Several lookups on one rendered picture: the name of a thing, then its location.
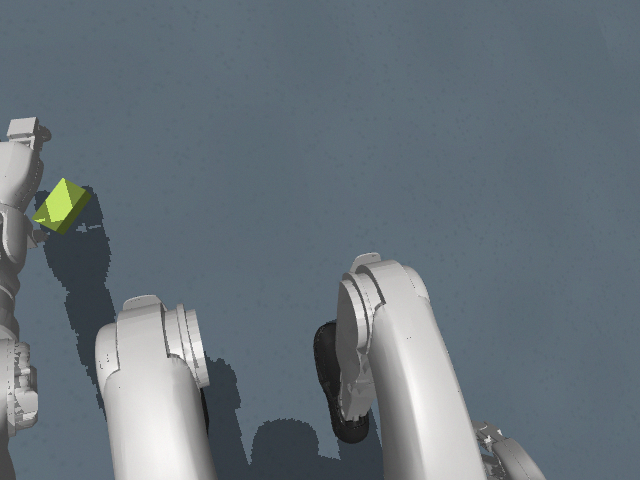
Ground left robot arm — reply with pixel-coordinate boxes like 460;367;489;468
0;204;38;480

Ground small box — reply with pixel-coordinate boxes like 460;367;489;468
31;178;92;235

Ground right robot foot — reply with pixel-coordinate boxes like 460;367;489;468
314;323;369;444

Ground left robot hand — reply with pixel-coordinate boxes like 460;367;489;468
0;117;52;249

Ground right robot hand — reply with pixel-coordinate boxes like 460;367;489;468
471;420;546;480

